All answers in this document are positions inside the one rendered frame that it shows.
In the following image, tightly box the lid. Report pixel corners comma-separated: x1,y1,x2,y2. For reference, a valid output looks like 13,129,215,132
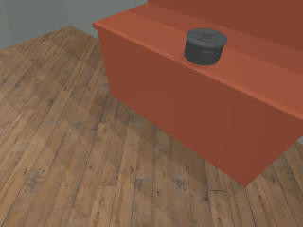
187,28,227,48

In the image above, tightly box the pot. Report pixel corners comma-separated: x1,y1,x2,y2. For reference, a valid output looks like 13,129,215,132
185,39,223,65

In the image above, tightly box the knob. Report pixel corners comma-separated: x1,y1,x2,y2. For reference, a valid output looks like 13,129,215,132
202,29,214,37

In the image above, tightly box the table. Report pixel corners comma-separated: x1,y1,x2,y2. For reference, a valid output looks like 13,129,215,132
92,0,303,187

